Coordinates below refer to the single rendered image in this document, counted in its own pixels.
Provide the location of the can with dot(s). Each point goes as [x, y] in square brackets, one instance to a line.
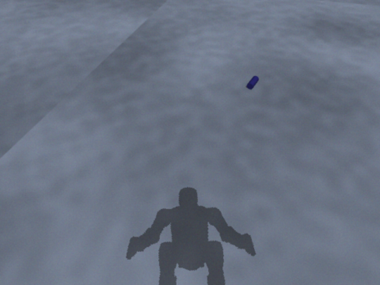
[252, 82]

